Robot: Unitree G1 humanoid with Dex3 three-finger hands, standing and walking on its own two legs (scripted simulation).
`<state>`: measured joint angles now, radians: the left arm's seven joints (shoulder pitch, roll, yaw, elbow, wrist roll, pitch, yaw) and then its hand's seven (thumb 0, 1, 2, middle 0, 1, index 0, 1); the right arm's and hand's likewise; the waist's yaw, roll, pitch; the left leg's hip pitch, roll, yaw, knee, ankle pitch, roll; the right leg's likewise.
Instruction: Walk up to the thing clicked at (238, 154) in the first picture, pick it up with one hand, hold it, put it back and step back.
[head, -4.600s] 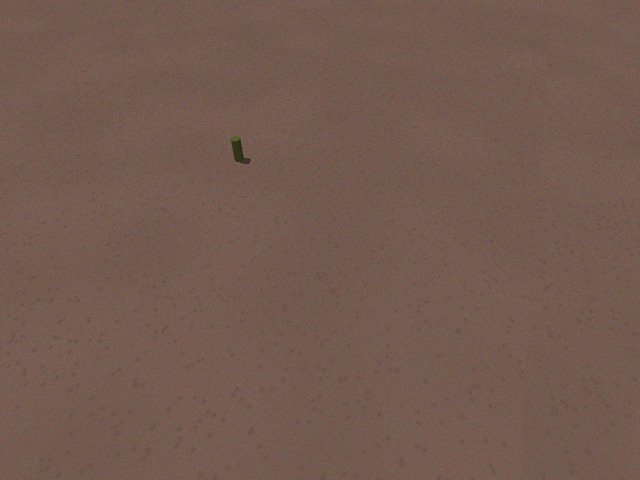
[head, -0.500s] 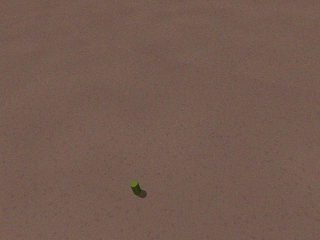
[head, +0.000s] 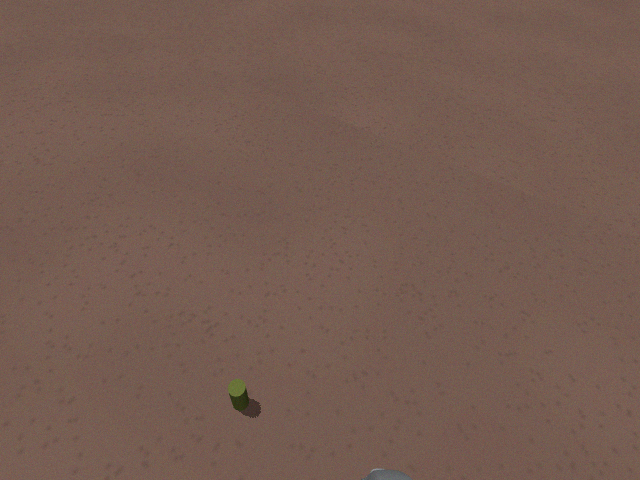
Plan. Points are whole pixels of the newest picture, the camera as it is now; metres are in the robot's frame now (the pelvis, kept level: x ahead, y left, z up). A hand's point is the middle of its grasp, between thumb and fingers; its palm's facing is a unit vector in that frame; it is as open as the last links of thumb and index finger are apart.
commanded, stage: walk up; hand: left
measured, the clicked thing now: (238, 395) +0.46 +0.19 -0.70
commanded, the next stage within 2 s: stand in 1.98 s
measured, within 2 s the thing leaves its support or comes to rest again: neither
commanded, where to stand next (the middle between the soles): +0.10 -0.02 m, yaw -1 degrees
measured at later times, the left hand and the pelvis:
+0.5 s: hand out of the picture +0.11 +0.23 -0.14, palm faces -0.06 -0.94 -0.35, open 7.4 cm; pelvis +0.01 -0.02 +0.00, yaw -2 degrees
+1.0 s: hand out of the picture +0.11 +0.24 -0.14, palm faces -0.03 -0.94 -0.33, open 7.4 cm; pelvis +0.04 -0.01 +0.02, yaw -2 degrees
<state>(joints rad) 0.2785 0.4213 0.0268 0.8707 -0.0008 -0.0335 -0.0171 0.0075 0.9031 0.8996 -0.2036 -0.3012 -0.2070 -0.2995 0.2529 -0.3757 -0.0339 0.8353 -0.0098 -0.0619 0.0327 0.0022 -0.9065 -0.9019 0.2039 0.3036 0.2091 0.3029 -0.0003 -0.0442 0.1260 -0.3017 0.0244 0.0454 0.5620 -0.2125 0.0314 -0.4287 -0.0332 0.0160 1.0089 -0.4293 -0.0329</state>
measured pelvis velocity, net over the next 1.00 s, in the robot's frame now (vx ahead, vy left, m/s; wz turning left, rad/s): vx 0.04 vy -0.01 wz -0.03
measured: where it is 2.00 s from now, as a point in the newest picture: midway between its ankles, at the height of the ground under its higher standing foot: outside the picture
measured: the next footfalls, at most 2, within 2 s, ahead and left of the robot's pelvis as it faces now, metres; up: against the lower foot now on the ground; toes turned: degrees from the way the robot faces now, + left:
right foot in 0.18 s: +0.10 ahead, -0.15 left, +0.00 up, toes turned -3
